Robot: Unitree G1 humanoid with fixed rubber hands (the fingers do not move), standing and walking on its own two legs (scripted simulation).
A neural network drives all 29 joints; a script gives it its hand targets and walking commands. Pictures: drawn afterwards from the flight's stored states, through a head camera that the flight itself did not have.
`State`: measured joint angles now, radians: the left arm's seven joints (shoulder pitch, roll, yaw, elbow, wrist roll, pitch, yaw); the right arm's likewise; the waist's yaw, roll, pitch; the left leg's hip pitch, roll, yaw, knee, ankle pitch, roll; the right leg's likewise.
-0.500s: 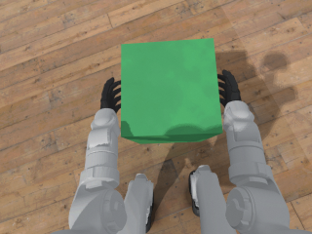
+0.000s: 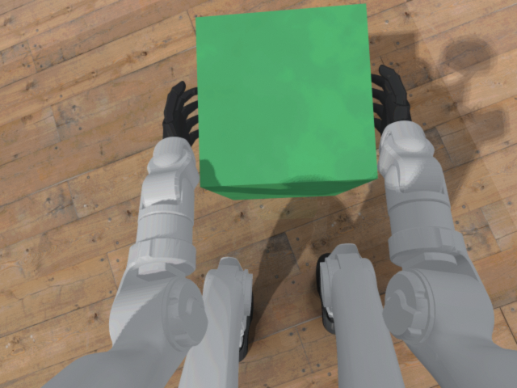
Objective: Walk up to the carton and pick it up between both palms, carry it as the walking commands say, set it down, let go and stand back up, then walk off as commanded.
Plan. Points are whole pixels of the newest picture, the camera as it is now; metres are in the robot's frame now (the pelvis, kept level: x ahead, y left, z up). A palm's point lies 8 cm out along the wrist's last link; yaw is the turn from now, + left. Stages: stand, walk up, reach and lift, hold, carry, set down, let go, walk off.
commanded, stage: set down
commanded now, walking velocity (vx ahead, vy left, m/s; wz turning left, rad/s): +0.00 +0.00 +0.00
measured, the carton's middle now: (282, 127) +0.51 -0.03 -0.17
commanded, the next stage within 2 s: none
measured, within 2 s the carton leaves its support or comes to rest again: rests again in 1.56 s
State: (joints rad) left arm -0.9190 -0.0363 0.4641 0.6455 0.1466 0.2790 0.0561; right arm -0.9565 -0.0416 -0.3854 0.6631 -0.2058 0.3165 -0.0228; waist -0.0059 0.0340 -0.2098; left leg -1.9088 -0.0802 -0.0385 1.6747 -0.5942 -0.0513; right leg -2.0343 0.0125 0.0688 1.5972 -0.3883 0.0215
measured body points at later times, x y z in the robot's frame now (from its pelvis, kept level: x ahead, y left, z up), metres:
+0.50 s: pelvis -0.01 +0.00 -0.06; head +0.30 -0.04 +0.25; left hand +0.51 +0.12 -0.18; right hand +0.51 -0.19 -0.19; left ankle +0.06 +0.13 -0.49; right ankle +0.12 -0.13 -0.49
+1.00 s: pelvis -0.02 +0.00 -0.12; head +0.34 -0.04 +0.15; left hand +0.53 +0.12 -0.27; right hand +0.53 -0.19 -0.28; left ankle +0.06 +0.13 -0.49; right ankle +0.12 -0.13 -0.49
